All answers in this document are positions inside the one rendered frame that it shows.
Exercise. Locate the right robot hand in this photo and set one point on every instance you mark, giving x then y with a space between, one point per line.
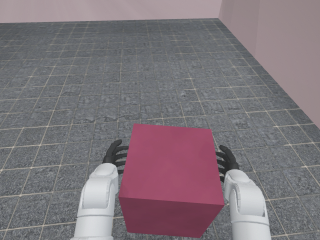
229 163

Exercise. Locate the carton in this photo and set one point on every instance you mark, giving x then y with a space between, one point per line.
171 183

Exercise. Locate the robot left forearm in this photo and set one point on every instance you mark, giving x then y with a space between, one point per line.
97 204

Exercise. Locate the left robot hand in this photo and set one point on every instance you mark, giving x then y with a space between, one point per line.
111 155

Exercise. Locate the robot right forearm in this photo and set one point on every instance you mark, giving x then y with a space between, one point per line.
248 211

